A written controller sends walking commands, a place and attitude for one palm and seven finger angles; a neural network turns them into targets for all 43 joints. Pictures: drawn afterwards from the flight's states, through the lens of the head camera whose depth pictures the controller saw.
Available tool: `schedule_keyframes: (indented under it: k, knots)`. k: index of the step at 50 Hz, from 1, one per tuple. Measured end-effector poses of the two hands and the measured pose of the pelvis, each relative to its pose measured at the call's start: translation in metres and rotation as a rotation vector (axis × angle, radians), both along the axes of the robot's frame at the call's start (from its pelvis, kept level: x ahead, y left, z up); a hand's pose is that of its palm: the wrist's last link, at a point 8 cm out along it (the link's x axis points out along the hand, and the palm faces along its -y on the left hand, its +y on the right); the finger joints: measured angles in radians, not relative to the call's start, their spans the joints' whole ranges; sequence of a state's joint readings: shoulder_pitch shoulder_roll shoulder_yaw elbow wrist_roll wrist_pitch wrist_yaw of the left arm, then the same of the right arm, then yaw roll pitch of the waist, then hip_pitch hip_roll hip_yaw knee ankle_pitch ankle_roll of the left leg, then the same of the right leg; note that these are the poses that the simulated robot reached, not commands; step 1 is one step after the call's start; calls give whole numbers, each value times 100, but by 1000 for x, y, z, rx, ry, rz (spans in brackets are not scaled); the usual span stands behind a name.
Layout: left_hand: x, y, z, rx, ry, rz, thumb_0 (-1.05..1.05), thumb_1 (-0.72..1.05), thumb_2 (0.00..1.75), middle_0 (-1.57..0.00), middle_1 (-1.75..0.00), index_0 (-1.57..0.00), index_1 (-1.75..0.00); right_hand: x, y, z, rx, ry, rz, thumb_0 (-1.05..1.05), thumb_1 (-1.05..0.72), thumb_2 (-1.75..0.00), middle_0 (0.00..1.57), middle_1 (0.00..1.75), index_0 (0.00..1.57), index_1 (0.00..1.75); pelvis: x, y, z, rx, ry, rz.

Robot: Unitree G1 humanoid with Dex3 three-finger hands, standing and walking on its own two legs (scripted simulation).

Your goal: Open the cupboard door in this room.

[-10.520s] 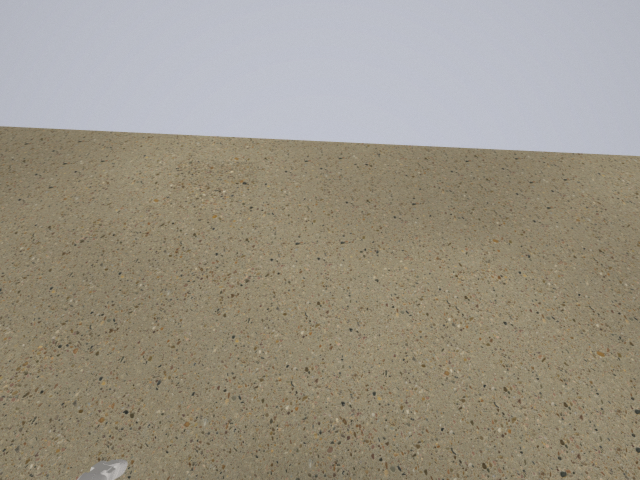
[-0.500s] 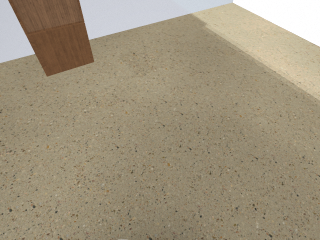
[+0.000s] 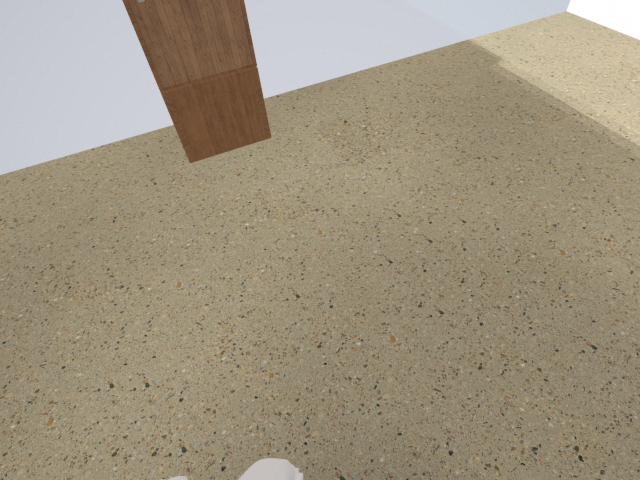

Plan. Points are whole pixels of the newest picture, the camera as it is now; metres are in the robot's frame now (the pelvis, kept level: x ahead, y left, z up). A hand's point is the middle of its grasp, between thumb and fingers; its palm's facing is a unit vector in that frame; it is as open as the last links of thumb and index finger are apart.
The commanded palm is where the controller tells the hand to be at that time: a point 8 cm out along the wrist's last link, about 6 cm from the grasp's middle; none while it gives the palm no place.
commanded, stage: stand and wait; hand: left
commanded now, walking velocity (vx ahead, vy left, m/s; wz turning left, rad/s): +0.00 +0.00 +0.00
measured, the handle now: out of the picture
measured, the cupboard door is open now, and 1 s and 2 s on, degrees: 0 0 0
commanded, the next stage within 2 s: turn or walk to find it in 0.30 s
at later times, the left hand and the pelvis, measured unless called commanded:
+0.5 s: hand out of the picture -0.04 +0.23 -0.17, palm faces +0.14 -0.96 -0.23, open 7.4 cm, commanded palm none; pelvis -0.03 +0.03 +0.00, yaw +5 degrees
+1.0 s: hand out of the picture -0.05 +0.20 -0.18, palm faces +0.19 -0.96 -0.20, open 7.4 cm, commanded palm none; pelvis -0.05 +0.02 -0.01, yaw +9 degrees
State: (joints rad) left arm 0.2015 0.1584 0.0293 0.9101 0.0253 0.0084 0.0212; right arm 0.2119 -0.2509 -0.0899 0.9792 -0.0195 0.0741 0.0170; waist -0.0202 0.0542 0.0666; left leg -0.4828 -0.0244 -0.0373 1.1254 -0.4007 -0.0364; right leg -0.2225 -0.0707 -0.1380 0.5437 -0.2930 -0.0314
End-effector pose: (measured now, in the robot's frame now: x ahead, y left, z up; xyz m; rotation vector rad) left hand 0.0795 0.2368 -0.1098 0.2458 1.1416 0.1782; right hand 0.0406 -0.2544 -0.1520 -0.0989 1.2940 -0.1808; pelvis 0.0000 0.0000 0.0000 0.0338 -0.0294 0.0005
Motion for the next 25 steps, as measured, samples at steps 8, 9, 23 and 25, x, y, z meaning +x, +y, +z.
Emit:
schedule_keyframes:
  k: [8,9,23,25]
  knots:
    - [-55,6,-12,-33,87,88,1,90,89,-20,-30,-20,-30,3,6,9,-32,45,79,1,-91,-90,19,29,20,30,-8,5,3,5,6,54]
    - [-63,9,-15,-38,103,99,1,90,89,-20,-30,-20,-30,7,9,10,-37,40,91,1,-91,-90,19,29,20,30,-10,7,2,2,7,56]
    - [-134,43,-34,-81,252,195,1,91,90,-20,-29,-20,-29,25,71,21,-41,-79,170,0,-92,-90,20,30,21,30,-29,36,2,-26,-12,80]
    - [-132,40,-31,-75,230,192,1,91,90,-20,-29,-20,-29,22,69,18,-31,-75,173,0,-92,-90,20,30,21,30,-32,34,2,-21,-9,85]
